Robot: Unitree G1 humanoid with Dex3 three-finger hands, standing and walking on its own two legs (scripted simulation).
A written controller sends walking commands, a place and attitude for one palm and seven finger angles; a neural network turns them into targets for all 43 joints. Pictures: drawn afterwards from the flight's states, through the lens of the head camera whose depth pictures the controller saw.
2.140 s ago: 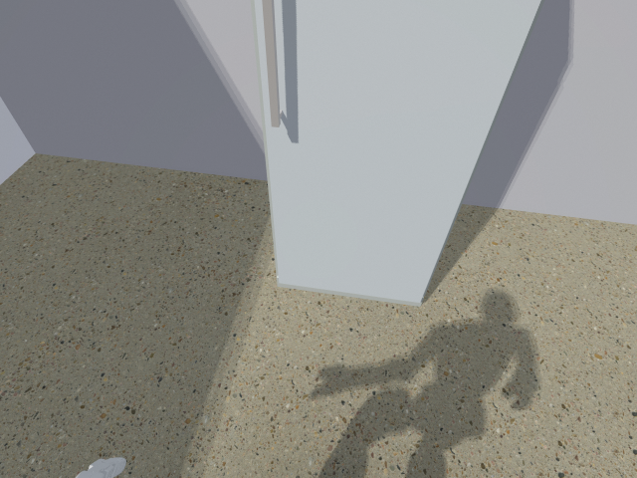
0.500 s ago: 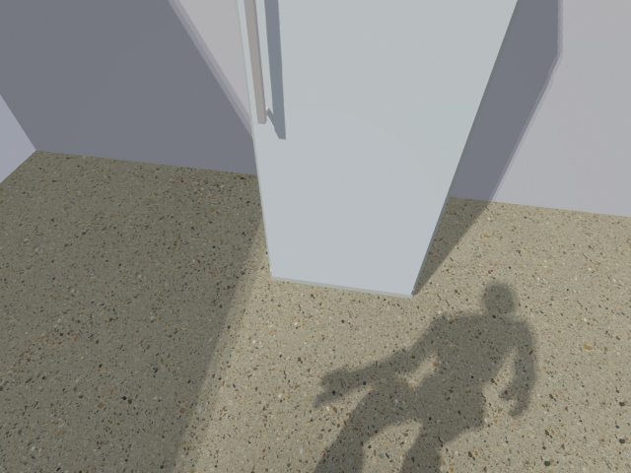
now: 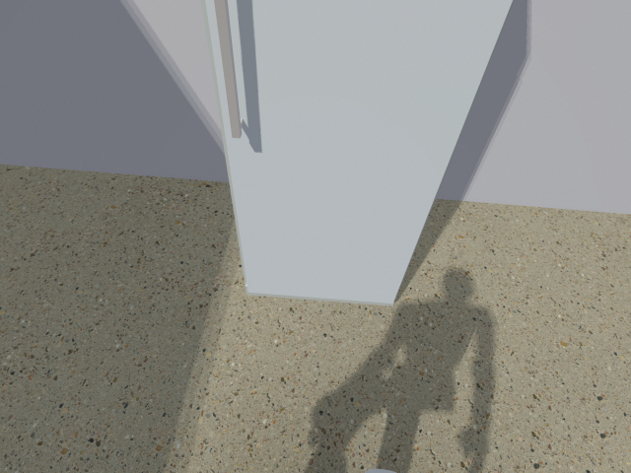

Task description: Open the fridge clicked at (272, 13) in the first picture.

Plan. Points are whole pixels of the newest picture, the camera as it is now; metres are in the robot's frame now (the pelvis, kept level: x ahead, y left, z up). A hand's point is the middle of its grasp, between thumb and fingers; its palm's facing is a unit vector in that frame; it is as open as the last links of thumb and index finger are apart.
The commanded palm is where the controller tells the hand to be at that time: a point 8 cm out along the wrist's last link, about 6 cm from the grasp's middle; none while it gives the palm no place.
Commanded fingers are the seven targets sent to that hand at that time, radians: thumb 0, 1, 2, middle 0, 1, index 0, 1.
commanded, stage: take the last steps up to it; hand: left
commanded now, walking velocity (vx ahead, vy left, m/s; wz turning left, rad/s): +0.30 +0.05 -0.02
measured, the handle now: (227, 30) +0.76 +0.19 +0.20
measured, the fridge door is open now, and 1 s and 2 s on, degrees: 0 0 0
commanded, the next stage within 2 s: come to a stop and stand still in 0.54 s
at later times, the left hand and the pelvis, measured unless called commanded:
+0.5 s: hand (207, 445) +0.19 +0.16 -0.17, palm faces +0.07 -0.98 -0.18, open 7.2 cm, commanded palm none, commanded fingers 0.00 0.90 0.90 -0.20 -0.30 -0.20 -0.30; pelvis +0.17 -0.01 +0.00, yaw +1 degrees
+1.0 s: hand (190, 379) +0.29 +0.21 -0.18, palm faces +0.04 -0.98 -0.20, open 7.4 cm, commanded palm none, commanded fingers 0.00 0.90 0.90 -0.20 -0.30 -0.20 -0.30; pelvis +0.26 +0.03 +0.00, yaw -1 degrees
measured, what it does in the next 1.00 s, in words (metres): walks ahead: right foot, then left foot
